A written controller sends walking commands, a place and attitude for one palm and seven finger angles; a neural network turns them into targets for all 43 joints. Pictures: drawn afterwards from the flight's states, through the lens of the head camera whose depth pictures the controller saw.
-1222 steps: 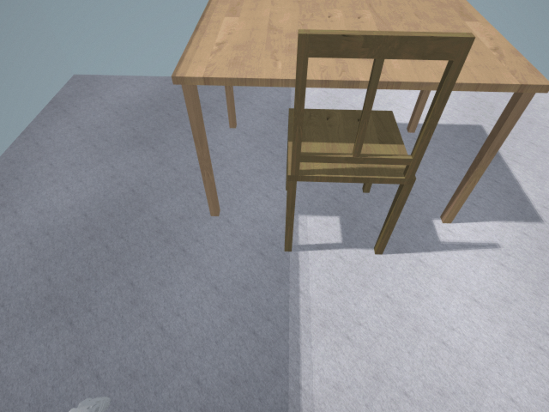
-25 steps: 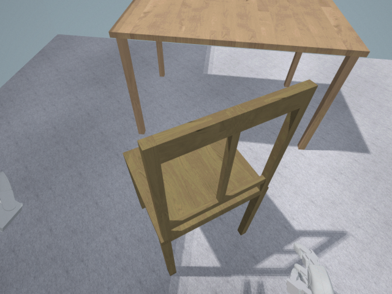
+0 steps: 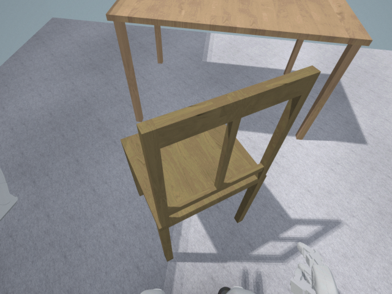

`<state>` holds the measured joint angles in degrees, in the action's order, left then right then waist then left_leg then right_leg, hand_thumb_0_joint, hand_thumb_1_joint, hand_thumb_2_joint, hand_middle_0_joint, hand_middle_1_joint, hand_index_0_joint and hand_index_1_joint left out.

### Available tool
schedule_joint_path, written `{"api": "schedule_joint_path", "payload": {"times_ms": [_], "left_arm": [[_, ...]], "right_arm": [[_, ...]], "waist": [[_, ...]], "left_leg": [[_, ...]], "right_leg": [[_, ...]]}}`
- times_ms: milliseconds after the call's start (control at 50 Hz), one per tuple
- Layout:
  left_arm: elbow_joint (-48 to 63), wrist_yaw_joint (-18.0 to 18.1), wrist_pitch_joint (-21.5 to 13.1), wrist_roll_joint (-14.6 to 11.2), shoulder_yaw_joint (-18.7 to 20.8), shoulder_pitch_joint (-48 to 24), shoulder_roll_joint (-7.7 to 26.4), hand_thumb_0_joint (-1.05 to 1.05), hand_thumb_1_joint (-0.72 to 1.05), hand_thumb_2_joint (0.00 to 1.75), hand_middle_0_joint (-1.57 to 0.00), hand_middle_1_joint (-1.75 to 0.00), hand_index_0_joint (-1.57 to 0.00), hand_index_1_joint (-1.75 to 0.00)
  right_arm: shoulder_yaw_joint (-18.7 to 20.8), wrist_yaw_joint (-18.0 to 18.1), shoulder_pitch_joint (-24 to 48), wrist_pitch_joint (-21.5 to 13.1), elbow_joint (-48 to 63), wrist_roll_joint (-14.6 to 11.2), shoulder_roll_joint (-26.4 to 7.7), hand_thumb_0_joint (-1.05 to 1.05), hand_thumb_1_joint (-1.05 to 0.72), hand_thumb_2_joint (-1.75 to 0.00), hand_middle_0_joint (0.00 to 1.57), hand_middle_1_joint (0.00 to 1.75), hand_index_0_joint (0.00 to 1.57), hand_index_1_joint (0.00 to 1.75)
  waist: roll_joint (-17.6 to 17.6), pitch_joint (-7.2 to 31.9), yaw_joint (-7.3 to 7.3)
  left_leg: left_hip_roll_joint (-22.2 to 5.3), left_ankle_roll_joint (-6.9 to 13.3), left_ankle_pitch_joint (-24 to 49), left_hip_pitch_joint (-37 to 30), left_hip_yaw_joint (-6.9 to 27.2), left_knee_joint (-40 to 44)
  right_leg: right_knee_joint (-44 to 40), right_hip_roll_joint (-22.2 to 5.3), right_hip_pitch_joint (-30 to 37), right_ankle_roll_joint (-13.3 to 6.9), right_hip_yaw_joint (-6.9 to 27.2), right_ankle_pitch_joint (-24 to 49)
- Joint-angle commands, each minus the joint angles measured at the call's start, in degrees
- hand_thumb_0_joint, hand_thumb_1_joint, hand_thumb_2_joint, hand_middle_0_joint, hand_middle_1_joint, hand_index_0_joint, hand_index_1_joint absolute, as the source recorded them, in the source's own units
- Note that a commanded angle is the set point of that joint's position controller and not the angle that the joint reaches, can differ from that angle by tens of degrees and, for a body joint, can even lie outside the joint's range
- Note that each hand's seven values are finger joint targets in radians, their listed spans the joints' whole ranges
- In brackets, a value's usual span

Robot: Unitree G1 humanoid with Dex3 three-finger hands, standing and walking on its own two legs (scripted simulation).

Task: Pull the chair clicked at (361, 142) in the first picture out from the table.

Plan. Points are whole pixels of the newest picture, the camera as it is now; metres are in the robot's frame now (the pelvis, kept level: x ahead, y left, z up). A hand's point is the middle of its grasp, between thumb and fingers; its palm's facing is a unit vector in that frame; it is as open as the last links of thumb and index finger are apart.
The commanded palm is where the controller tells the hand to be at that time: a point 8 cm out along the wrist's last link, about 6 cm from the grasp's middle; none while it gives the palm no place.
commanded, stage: step back with the hand held close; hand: left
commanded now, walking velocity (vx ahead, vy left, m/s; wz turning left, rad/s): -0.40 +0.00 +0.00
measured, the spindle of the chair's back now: (225, 157) +0.45 -0.05 -0.05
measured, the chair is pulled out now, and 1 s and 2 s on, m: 0.59 0.59 0.59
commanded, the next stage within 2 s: stop stepping back and stand still in 1.08 s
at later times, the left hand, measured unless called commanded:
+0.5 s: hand out of the picture +0.19 +0.27 +0.17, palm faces +0.45 -0.74 -0.51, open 7.4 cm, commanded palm +0.12 +0.31 +0.19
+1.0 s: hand out of the picture +0.13 +0.28 +0.18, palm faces +0.44 -0.79 -0.43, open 7.4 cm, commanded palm +0.08 +0.30 +0.19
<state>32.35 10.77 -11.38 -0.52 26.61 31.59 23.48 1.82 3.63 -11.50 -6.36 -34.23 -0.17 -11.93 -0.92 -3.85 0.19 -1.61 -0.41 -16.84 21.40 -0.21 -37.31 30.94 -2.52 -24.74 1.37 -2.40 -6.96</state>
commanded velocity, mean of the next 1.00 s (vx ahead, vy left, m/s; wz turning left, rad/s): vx -0.40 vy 0.00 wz -0.02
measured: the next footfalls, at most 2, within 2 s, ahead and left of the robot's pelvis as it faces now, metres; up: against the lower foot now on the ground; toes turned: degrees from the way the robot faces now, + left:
right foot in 1.18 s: -0.16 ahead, -0.16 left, +0.00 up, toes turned +0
left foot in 1.44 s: -0.15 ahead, +0.08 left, +0.00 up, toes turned +2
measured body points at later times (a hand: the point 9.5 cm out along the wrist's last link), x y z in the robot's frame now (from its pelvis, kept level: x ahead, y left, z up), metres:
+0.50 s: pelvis -0.01 +0.00 +0.00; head +0.02 +0.03 +0.45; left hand +0.16 +0.31 +0.20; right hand +0.15 -0.24 -0.08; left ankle +0.03 +0.12 -0.72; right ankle +0.08 -0.14 -0.72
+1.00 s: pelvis -0.07 +0.01 +0.01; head -0.03 +0.05 +0.46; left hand +0.10 +0.32 +0.21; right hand +0.10 -0.22 -0.06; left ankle +0.00 +0.11 -0.72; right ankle -0.10 -0.14 -0.67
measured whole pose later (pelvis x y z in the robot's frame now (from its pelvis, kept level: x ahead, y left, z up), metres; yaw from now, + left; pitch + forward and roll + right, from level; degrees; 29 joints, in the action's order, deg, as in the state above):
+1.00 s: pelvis -0.07 +0.01 +0.01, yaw -1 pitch +2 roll -4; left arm 33.9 9.4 -15.3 -2.8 27.6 32.4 23.6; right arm 1.6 1.9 -10.6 -11.1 -37.2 1.0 -8.8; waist -1.5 -3.1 -1.5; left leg -4.0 0.7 -9.9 22.7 -0.1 -30.5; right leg 52.9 1.6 -24.4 1.2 -0.3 -25.8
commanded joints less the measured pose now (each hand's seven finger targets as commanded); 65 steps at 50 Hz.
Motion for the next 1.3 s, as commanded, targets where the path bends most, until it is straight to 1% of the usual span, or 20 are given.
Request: {"api": "schedule_joint_path", "payload": {"times_ms": [0, 140, 300, 360, 420, 500, 580, 680, 720, 760, 800, 840, 880, 940, 1080, 1140, 1180, 1200, 1220, 1280], "left_arm": [[12.4, 1.5, -4.2, -0.1, 8.4, 0.0, 10.4, 0.00, 0.90, 0.90, -0.20, -0.30, -0.20, -0.30], [11.2, 1.4, -5.4, 0.4, 10.1, -0.6, 10.8, 0.00, 0.90, 0.90, -0.20, -0.30, -0.20, -0.30], [11.3, 1.6, -5.7, -0.3, 7.2, -3.0, 10.7, 0.00, 0.90, 0.90, -0.20, -0.30, -0.20, -0.30], [11.3, 2.0, -5.8, -0.3, 7.8, -0.3, 10.6, 0.00, 0.90, 0.90, -0.20, -0.30, -0.20, -0.30], [12.3, 1.8, -6.3, 0.7, 9.3, 0.0, 10.3, 0.00, 0.90, 0.90, -0.20, -0.30, -0.20, -0.30], [12.3, 0.4, -7.0, 0.7, 9.8, -0.8, 9.9, 0.00, 0.90, 0.90, -0.20, -0.30, -0.20, -0.30], [13.8, -0.3, -8.2, -0.5, 8.3, -1.3, 9.6, 0.00, 0.90, 0.90, -0.20, -0.30, -0.20, -0.30], [12.8, 0.3, -7.9, -1.2, 8.8, -0.1, 12.2, 0.00, 0.90, 0.90, -0.20, -0.30, -0.20, -0.30], [11.2, 0.9, -7.1, -0.8, 10.3, 1.6, 12.9, 0.00, 0.90, 0.90, -0.20, -0.30, -0.20, -0.30], [10.7, 0.9, -7.3, -1.0, 10.9, 3.6, 12.5, 0.00, 0.90, 0.90, -0.20, -0.30, -0.20, -0.30], [12.8, 0.5, -8.2, -0.8, 10.2, 3.8, 11.2, 0.00, 0.90, 0.90, -0.20, -0.30, -0.20, -0.30], [13.5, -0.1, -8.5, -1.1, 10.8, 1.0, 11.6, 0.00, 0.90, 0.90, -0.20, -0.30, -0.20, -0.30], [14.8, -0.5, -8.3, -2.6, 6.1, -0.2, 8.0, 0.00, 0.90, 0.90, -0.20, -0.30, -0.20, -0.30], [16.0, -0.9, -8.0, -2.5, 3.8, -1.6, 7.5, 0.00, 0.90, 0.90, -0.20, -0.30, -0.20, -0.30], [13.2, -1.5, -7.2, -3.9, 7.2, 0.6, 10.8, 0.00, 0.90, 0.90, -0.20, -0.30, -0.20, -0.30], [13.8, -2.9, -8.5, -4.1, 11.3, 5.4, 14.0, 0.00, 0.90, 0.90, -0.20, -0.30, -0.20, -0.30], [13.3, -3.9, -8.7, -4.0, 10.0, 7.6, 12.4, 0.00, 0.90, 0.90, -0.20, -0.30, -0.20, -0.30], [10.8, -4.1, -7.6, -3.8, 10.1, 10.6, 13.3, 0.00, 0.90, 0.90, -0.20, -0.30, -0.20, -0.30], [8.7, -3.4, -6.2, -3.7, 10.2, 10.4, 13.2, 0.00, 0.90, 0.90, -0.20, -0.30, -0.20, -0.30], [4.0, -0.4, -3.6, -3.0, 9.9, 7.6, 11.7, 0.00, 0.90, 0.90, -0.20, -0.30, -0.20, -0.30]], "right_arm": [[3.3, 0.6, 4.5, -3.2, 8.5, 0.0, -7.2, 0.00, -0.90, -0.90, 0.20, 0.30, 0.20, 0.30], [3.4, 1.0, 4.9, -3.8, 8.4, 0.0, -7.1, 0.00, -0.90, -0.90, 0.20, 0.30, 0.20, 0.30], [3.0, 0.2, 3.3, -3.7, 6.7, 0.7, -6.4, 0.00, -0.90, -0.90, 0.20, 0.30, 0.20, 0.30], [2.8, 0.4, 4.0, -2.8, 6.5, 0.8, -6.4, 0.00, -0.90, -0.90, 0.20, 0.30, 0.20, 0.30], [3.2, 0.7, 5.0, -3.4, 8.2, 0.2, -7.7, 0.00, -0.90, -0.90, 0.20, 0.30, 0.20, 0.30], [3.7, 0.8, 5.2, -5.8, 8.3, -0.1, -7.4, 0.00, -0.90, -0.90, 0.20, 0.30, 0.20, 0.30], [3.4, 0.3, 3.5, -7.0, 5.9, 0.9, -6.8, 0.00, -0.90, -0.90, 0.20, 0.30, 0.20, 0.30], [4.0, -0.4, 3.4, -4.8, 5.3, 0.7, -5.0, 0.00, -0.90, -0.90, 0.20, 0.30, 0.20, 0.30], [3.3, -0.4, 5.4, -3.3, 5.7, 0.8, -3.9, 0.00, -0.90, -0.90, 0.20, 0.30, 0.20, 0.30], [2.6, 0.0, 4.9, -2.7, 5.5, 0.6, -3.9, 0.00, -0.90, -0.90, 0.20, 0.30, 0.20, 0.30], [3.3, 0.3, 5.3, -2.7, 6.9, 0.5, -6.9, 0.00, -0.90, -0.90, 0.20, 0.30, 0.20, 0.30], [3.6, 0.7, 5.4, -5.1, 7.5, 1.1, -6.2, 0.00, -0.90, -0.90, 0.20, 0.30, 0.20, 0.30], [4.0, -0.1, 3.7, -7.0, 5.6, 1.1, -6.6, 0.00, -0.90, -0.90, 0.20, 0.30, 0.20, 0.30], [4.0, -1.4, 2.9, -8.2, 3.7, 0.7, -7.3, 0.00, -0.90, -0.90, 0.20, 0.30, 0.20, 0.30], [2.1, -1.3, 4.6, -7.8, 3.8, 1.3, -7.0, 0.00, -0.90, -0.90, 0.20, 0.30, 0.20, 0.30], [2.0, -2.0, 5.3, -6.7, 5.5, 1.0, -7.0, 0.00, -0.90, -0.90, 0.20, 0.30, 0.20, 0.30], [2.3, -2.5, 3.8, -5.7, 7.2, -0.3, -6.6, 0.00, -0.90, -0.90, 0.20, 0.30, 0.20, 0.30], [4.0, -2.5, 2.1, -4.4, 8.6, -1.2, -6.9, 0.00, -0.90, -0.90, 0.20, 0.30, 0.20, 0.30], [4.1, -2.2, 2.9, -3.2, 9.0, -2.0, -6.1, 0.00, -0.90, -0.90, 0.20, 0.30, 0.20, 0.30], [1.4, -1.5, 3.9, -1.1, 8.2, -1.8, -3.9, 0.00, -0.90, -0.90, 0.20, 0.30, 0.20, 0.30]], "waist": [[3.2, 11.1, 0.00], [7.6, 9.4, 0.05], [-4.7, 9.9, 0.85], [1.5, 10.7, 0.83], [11.7, 9.4, 0.32], [11.4, 7.8, -0.34], [8.2, 12.6, 0.42], [-7.9, 14.2, 0.79], [-8.8, 13.7, 0.48], [-6.2, 12.7, 1.00], [10.6, 10.2, 0.80], [20.8, 9.7, 1.58], [11.9, 7.9, 0.84], [14.3, 12.5, -0.10], [18.4, 12.8, 0.10], [15.8, 15.4, -1.14], [7.3, 16.1, -0.98], [-9.0, 14.9, -0.49], [-16.3, 11.4, 0.02], [-8.0, 11.1, 2.51]], "left_leg": [[-4.4, 2.5, -5.6, 13.1, 4.4, 11.0], [-6.9, 4.0, -13.4, 22.1, 6.0, 14.5], [0.2, 1.2, -11.8, 5.2, 1.9, 2.0], [-2.3, 2.0, -10.7, 5.5, 4.4, 9.6], [-10.0, 5.3, -19.1, 22.8, 9.4, 20.1], [-12.4, 6.2, -11.7, 26.6, 9.6, 16.8], [-8.7, 3.3, 10.6, 10.2, 5.9, 7.5], [1.9, -0.9, -9.3, 1.6, 1.2, -9.9], [1.2, -0.5, -9.5, 0.0, 2.5, -11.2], [-0.5, 0.4, -4.5, -3.2, 2.9, 4.9], [-11.6, 4.8, 2.3, 2.2, 12.5, 18.8], [-21.0, 10.2, -7.6, 15.6, 20.5, 27.4], [-17.6, 9.2, 19.2, -0.7, 14.1, 18.2], [-15.4, 7.6, 34.5, -16.6, 8.8, 14.6], [-14.3, 6.3, 14.0, -11.4, 12.7, 18.7], [-11.6, 4.1, 12.0, -9.8, 9.1, 14.1], [-5.5, 0.8, 0.6, -8.7, 2.0, 6.7], [0.4, -2.0, -6.0, -6.4, -2.6, -6.7], [2.8, -1.8, -5.7, -1.9, -0.5, -18.0], [-0.4, -0.3, -8.8, 4.4, 2.8, -16.4]], "right_leg": [[-0.3, -3.0, 19.7, -1.9, 7.1, 5.3], [6.0, -0.7, 24.2, -1.1, 5.5, 4.0], [-13.5, -8.9, 6.0, -4.8, 13.4, -14.8], [-10.1, -5.3, 8.6, -3.0, 8.2, -13.2], [6.1, 1.8, 23.1, -0.1, 3.1, -7.4], [14.7, 2.6, 26.2, -0.3, 3.7, 2.2], [7.7, -0.8, 18.0, -1.9, 6.1, 15.4], [-14.0, -15.2, 6.1, -9.4, 21.5, -0.1], [-14.4, -15.6, 5.4, -10.0, 18.5, -1.0], [-9.4, -10.4, 5.4, -6.7, 11.9, -0.1], [5.8, 1.6, 7.5, -0.7, 3.0, -5.4], [30.4, 4.9, 12.3, -0.1, 4.5, -19.4], [29.6, 3.6, -1.0, -0.8, 5.6, -21.7], [21.6, 2.5, -4.0, -0.2, 3.0, -20.3], [-1.1, 3.6, 7.7, -1.2, 3.0, -17.1], [-12.3, 3.6, 14.7, -1.5, 0.7, -4.9], [-15.4, 1.3, 15.1, -2.1, -0.1, -2.1], [-16.4, -6.8, 9.2, -6.4, 9.8, -3.8], [-17.7, -14.8, 4.1, -10.3, 18.9, -2.0], [-10.2, -15.4, 12.7, -9.8, 13.4, 13.0]]}}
